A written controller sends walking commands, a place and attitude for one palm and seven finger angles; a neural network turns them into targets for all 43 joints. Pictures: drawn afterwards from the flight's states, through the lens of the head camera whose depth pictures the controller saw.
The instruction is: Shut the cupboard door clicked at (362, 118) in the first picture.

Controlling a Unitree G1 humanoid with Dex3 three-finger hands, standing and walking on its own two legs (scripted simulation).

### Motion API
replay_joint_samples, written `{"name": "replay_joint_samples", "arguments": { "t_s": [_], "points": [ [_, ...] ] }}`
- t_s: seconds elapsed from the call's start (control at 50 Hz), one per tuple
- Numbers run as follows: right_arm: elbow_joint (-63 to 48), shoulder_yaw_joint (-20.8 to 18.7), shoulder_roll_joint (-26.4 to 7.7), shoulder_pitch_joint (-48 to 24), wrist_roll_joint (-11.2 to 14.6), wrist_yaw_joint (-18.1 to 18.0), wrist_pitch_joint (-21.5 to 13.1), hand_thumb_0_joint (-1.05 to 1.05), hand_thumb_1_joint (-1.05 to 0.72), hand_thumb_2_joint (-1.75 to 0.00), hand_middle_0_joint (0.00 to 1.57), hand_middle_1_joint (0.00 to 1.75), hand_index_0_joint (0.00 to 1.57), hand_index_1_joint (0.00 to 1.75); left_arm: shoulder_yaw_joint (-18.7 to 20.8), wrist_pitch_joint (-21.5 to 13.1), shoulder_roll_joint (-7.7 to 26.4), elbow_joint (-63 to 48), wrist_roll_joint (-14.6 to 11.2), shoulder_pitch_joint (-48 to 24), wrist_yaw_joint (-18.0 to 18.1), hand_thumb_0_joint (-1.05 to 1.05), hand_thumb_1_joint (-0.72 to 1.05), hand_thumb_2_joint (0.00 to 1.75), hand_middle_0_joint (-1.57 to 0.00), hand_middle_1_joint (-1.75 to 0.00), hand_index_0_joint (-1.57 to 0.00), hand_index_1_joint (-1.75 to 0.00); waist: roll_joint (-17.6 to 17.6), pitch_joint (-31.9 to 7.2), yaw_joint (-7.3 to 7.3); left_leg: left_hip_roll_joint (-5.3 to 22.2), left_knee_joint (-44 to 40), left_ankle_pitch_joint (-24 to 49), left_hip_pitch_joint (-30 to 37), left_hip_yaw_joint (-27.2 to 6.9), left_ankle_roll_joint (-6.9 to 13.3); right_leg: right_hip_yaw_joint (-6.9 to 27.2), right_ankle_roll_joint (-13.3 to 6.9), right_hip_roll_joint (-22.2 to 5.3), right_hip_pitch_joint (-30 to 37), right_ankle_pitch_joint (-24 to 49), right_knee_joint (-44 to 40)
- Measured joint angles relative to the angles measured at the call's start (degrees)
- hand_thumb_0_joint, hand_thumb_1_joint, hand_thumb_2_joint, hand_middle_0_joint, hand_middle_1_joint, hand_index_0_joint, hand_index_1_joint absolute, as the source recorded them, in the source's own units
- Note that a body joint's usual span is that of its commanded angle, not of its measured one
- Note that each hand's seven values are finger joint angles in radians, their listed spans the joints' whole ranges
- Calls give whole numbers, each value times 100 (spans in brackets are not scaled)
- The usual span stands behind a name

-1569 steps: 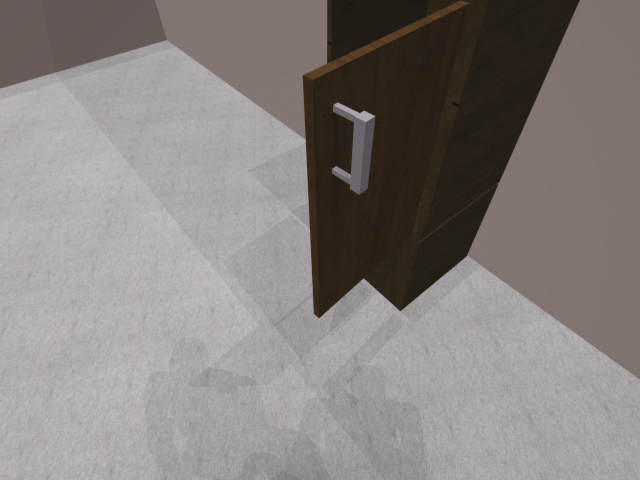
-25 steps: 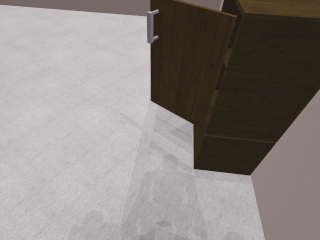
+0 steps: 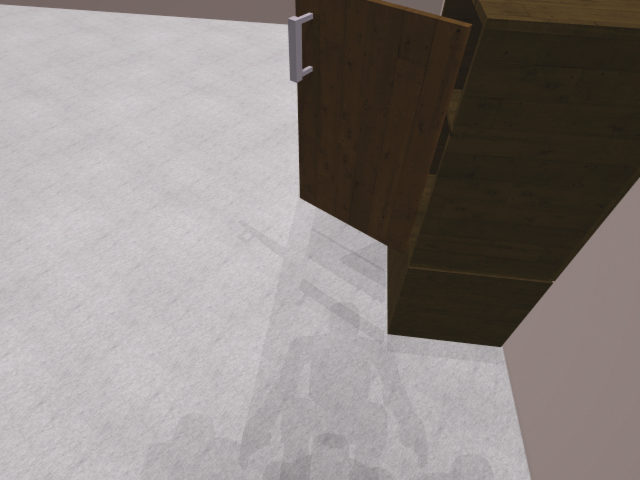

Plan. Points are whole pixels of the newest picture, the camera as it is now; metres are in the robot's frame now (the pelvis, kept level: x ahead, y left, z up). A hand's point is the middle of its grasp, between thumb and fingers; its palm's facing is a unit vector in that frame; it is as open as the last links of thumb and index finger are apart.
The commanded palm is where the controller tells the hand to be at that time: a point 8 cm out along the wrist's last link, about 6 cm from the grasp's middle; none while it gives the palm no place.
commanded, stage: walk to a spot facing it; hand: left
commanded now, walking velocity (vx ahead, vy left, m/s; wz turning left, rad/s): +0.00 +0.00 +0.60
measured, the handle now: (301, 47) +0.92 +0.09 +0.13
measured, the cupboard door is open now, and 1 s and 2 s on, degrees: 59 59 59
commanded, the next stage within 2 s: none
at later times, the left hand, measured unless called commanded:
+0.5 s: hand out of the picture +0.02 +0.24 -0.19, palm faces +0.30 -0.93 -0.23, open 7.4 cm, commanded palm none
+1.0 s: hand out of the picture -0.05 +0.19 -0.18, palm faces +0.57 -0.78 -0.26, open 7.4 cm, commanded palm none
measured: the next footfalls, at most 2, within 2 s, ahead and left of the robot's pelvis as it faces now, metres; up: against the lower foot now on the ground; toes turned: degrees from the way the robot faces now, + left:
right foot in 0.74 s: +0.09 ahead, -0.12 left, +0.00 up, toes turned +28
left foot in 1.08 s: -0.03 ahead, +0.12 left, +0.00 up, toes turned +44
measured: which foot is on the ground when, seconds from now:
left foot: down 0.00-0.74, up 0.76-1.00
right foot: down 0.00-0.38, up 0.40-0.72, down 0.74-1.00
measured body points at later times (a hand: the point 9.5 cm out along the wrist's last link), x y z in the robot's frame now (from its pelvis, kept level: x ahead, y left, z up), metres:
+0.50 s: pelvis +0.00 +0.02 -0.02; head +0.04 +0.05 +0.43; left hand +0.01 +0.29 -0.18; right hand +0.11 -0.21 -0.16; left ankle +0.02 +0.13 -0.75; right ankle +0.00 -0.12 -0.68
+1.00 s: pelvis +0.02 -0.01 -0.01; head +0.07 +0.03 +0.43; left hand -0.08 +0.23 -0.16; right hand +0.24 -0.18 -0.15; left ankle -0.06 +0.10 -0.70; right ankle +0.06 -0.14 -0.75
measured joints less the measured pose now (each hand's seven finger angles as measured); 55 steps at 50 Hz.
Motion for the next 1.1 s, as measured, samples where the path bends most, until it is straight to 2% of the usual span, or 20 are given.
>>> {"name": "replay_joint_samples", "arguments": {
  "t_s": [0.18, 0.26, 0.3, 0.34, 0.36, 0.38, 0.44, 0.5, 0.64, 0.7, 0.74, 0.76, 0.8, 0.84, 0.88, 0.94, 1.02, 1.06, 1.08, 1.1],
  "points": [
    [-232, -71, 66, 27, -11, 72, 163, 0, -90, -90, 19, 30, 20, 30, 132, 121, -4, -377, 7, -265, 70, 0, 91, 90, -20, -30, -20, -30, 59, 106, -56, -71, 875, -345, -547, -300, -92, -415, -63, -18, -254, -349, 509],
    [-327, -178, 156, 82, -25, 126, 302, 0, -90, -90, 20, 30, 20, 30, 214, 149, 10, -605, 53, -384, 98, 0, 90, 90, -20, -30, -20, -30, -8, 276, -98, 159, 2585, -1565, -1073, 78, -297, -808, -74, -129, -207, -623, 823],
    [-390, -203, 199, 77, -15, 157, 353, 0, -90, -90, 20, 30, 20, 30, 257, 150, 36, -707, 77, -435, 101, 0, 90, 90, -20, -30, -20, -30, -131, 373, -102, 325, 2856, -1912, -1121, 249, -357, -972, -23, -273, -166, -764, 986],
    [-497, -210, 211, 67, -19, 190, 349, 0, -90, -90, 20, 30, 20, 30, 288, 155, 73, -804, 77, -473, 83, 0, 90, 90, -20, -30, -20, -30, -269, 452, -124, 467, 2407, -1674, -988, 405, -382, -1122, 73, -478, -193, -955, 1262],
    [-572, -211, 186, 74, -30, 206, 322, 0, -90, -90, 20, 30, 20, 30, 293, 163, 85, -860, 61, -474, 66, 0, 90, 90, -20, -30, -20, -30, -310, 474, -137, 509, 1994, -1198, -867, 449, -360, -1184, 134, -593, -269, -1094, 1514],
    [-650, -220, 132, 74, -55, 213, 278, 0, -90, -90, 20, 30, 20, 30, 299, 185, 76, -916, 33, -480, 47, 0, 90, 90, -20, -30, -20, -30, -297, 479, -143, 493, 1813, -714, -866, 423, -228, -1206, 204, -697, -466, -1211, 1924],
    [-783, -249, 81, -70, -106, 178, 229, 0, -90, -90, 20, 30, 20, 30, 317, 357, 104, -1038, 12, -586, 32, 0, 90, 90, -20, -30, -20, -30, -274, 572, -124, 328, 1938, -852, -988, 394, -47, -628, 312, -651, -1237, -1894, 3452],
    [-931, -246, 63, -91, -150, 148, 226, 0, -90, -90, 20, 30, 20, 30, 365, 430, 152, -1144, 46, -706, -7, 0, 91, 90, -20, -30, -20, -30, -127, 524, -161, 257, 1553, -680, -990, 181, -65, -350, 373, -535, -1740, -1581, 4020],
    [-1091, -271, -25, -155, -157, 152, 244, 0, -90, -90, 20, 30, 20, 30, 389, 322, 300, -1522, 45, -908, -38, 0, 91, 90, -20, -30, -19, -30, 136, 435, -148, 191, 849, -122, -1039, -421, -161, -72, 480, -353, -1782, -1249, 2954],
    [-1140, -334, -94, -175, -144, 165, 303, 0, -90, -90, 20, 30, 20, 30, 366, 284, 314, -1627, 30, -902, -31, 0, 91, 90, -20, -30, -19, -30, 215, 372, -154, 137, 857, -68, -1125, -683, -268, -63, 475, -234, -1419, -1077, 2081],
    [-1185, -385, -127, -152, -97, 179, 360, 0, -90, -90, 20, 30, 20, 30, 340, 222, 352, -1725, 38, -784, -34, 0, 91, 90, -20, -30, -19, -30, 167, 260, -122, 10, 1059, -141, -1278, -794, -351, -73, 407, -249, -988, -797, 1095],
    [-1176, -425, -148, -192, -72, 187, 385, 0, -90, -90, 20, 30, 20, 30, 348, 179, 353, -1740, 71, -722, -19, 0, 91, 90, -20, -30, -19, -30, 136, 243, -69, -48, 1400, -559, -1428, -776, -400, -60, 315, -272, -962, -511, 951],
    [-1163, -507, -254, -289, -87, 215, 440, 0, -90, -90, 20, 30, 20, 30, 296, 199, 265, -1674, 100, -638, 14, 0, 91, 90, -20, -30, -20, -30, 229, 303, -83, -87, 2706, -1459, -1819, -626, -444, -210, 217, -305, -937, -454, 1087],
    [-1192, -549, -324, -333, -108, 258, 463, 0, -90, -90, 20, 30, 20, 30, 262, 231, 180, -1597, 106, -513, 31, 0, 91, 90, -20, -30, -20, -30, 234, 322, -100, -56, 3907, -1654, -2116, -376, -483, -330, 207, -402, -827, -483, 1016],
    [-1238, -542, -341, -366, -95, 303, 451, 0, -91, -90, 19, 30, 20, 30, 243, 232, 132, -1526, 103, -404, 44, 0, 91, 90, -20, -30, -20, -30, 155, 369, -134, 85, 4477, -1639, -2169, -126, -551, -424, 222, -516, -715, -483, 918],
    [-1295, -487, -304, -390, -53, 340, 437, 0, -91, -90, 19, 30, 20, 30, 229, 192, 92, -1491, 103, -312, 40, 0, 90, 90, -20, -30, -20, -30, -20, 470, -173, 313, 4053, -1727, -1868, 156, -615, -636, 260, -722, -585, -540, 892],
    [-1282, -389, -252, -502, -20, 364, 443, 0, -91, -90, 19, 30, 20, 30, 232, 140, 84, -1552, 112, -238, 3, 0, 90, 90, -20, -30, -20, -30, -180, 606, -80, 471, 2731, -1768, -1267, 405, -568, -976, 370, -948, -543, -778, 1149],
    [-1310, -343, -227, -553, -17, 376, 395, 1, -91, -90, 19, 30, 20, 30, 251, 141, 126, -1564, 94, -170, -13, 0, 90, 90, -21, -30, -20, -30, -259, 618, -36, 454, 1896, -1338, -896, 504, -505, -1121, 457, -1069, -616, -988, 1467],
    [-1340, -326, -232, -564, -31, 381, 339, 1, -91, -90, 19, 30, 20, 30, 266, 160, 151, -1567, 68, -122, -23, 0, 90, 90, -21, -30, -20, -30, -271, 589, -22, 450, 1570, -848, -772, 495, -393, -1167, 497, -1126, -762, -1107, 1807],
    [-1350, -321, -191, -604, -45, 364, 283, 0, -91, -90, 19, 30, 20, 30, 289, 210, 203, -1534, 40, -144, -26, 0, 90, 90, -21, -30, -20, -30, -344, 612, -2, 384, 1682, -841, -837, 476, -278, -1035, 544, -1153, -981, -1444, 2356]
  ]
}}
